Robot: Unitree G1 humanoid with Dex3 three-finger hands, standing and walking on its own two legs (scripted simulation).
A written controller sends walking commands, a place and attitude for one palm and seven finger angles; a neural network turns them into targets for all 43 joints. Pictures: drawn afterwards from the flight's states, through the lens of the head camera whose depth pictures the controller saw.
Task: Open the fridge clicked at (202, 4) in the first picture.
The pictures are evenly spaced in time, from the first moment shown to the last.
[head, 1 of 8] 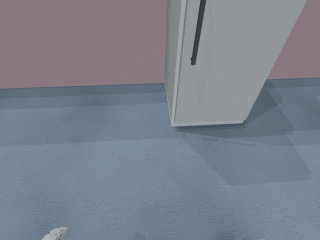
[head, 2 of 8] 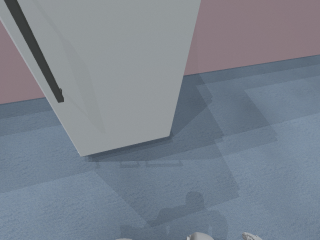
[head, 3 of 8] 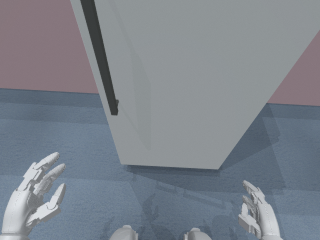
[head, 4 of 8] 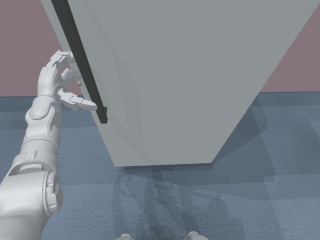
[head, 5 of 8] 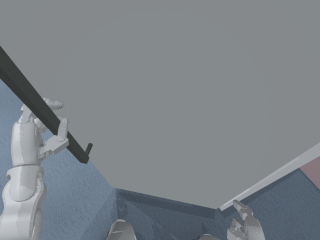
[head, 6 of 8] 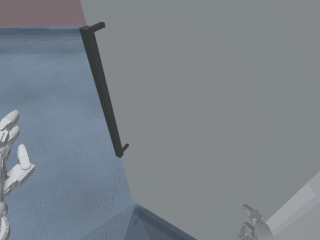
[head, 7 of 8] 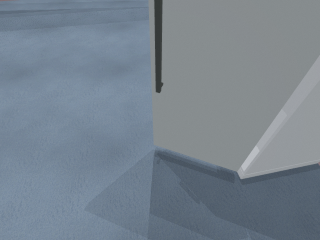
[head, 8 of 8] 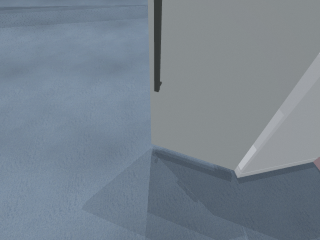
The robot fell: no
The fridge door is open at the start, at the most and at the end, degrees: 0 62 58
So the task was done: yes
